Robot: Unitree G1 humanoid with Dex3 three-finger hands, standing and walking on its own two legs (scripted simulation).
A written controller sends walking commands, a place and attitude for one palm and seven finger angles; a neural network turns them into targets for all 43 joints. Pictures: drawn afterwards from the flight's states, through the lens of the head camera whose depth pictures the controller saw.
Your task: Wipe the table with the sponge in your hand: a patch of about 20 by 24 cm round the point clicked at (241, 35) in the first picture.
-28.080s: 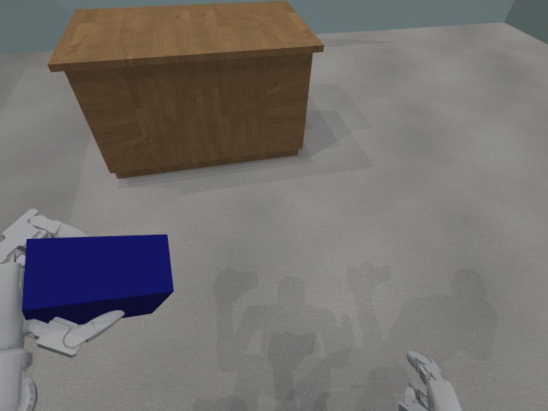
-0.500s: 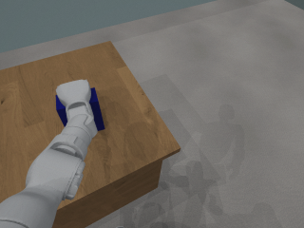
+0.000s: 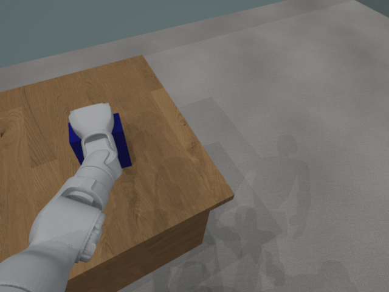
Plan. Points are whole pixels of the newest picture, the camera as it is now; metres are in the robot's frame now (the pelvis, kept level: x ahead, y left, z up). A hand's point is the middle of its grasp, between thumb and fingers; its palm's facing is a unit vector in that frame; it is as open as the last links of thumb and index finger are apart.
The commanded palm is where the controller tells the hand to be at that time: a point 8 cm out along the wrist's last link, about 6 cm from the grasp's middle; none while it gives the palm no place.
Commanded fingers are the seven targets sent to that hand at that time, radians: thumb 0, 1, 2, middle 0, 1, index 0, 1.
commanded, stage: wipe back along the third lane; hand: left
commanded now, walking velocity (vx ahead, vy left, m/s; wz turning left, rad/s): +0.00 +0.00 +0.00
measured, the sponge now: (104, 151) +0.45 +0.22 -0.03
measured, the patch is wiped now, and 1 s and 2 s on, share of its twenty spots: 0.90 0.90 0.90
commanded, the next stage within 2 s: none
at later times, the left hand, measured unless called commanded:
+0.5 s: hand (107, 155) +0.40 +0.19 +0.03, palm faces -0.06 -0.01 -1.00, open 10.5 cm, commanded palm +0.36 +0.17 +0.05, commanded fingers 0.00 0.10 1.30 -1.20 -1.60 -1.20 -1.60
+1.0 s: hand (116, 178) +0.35 +0.16 +0.03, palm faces -0.04 -0.04 -1.00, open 10.5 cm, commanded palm +0.30 +0.15 +0.05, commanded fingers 0.00 0.10 1.30 -1.20 -1.60 -1.20 -1.60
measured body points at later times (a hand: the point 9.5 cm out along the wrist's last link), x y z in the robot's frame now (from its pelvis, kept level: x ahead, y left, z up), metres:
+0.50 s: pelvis +0.02 -0.01 +0.01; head +0.04 -0.02 +0.46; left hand +0.40 +0.19 +0.08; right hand +0.19 -0.24 -0.11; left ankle +0.01 +0.11 -0.72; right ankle -0.02 -0.13 -0.72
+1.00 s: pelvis +0.00 -0.02 +0.01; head +0.00 -0.05 +0.46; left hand +0.34 +0.16 +0.08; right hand +0.19 -0.25 -0.10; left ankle +0.01 +0.11 -0.72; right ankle -0.02 -0.13 -0.72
